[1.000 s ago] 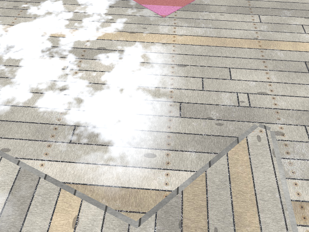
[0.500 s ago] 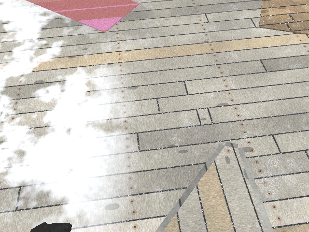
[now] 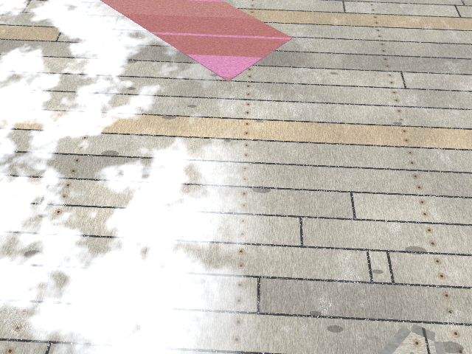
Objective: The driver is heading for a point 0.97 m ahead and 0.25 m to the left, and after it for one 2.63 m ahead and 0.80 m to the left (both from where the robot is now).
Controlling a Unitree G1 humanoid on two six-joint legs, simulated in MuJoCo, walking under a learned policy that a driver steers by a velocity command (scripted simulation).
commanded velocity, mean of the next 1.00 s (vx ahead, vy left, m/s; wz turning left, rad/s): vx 0.50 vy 0.00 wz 0.54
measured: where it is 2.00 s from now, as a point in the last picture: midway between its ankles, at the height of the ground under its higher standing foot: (147, 197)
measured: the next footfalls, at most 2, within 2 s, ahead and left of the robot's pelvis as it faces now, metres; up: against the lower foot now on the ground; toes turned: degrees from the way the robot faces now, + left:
right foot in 0.44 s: +0.44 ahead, -0.09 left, +0.00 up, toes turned +18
left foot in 0.96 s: +0.59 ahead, +0.27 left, +0.00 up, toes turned +35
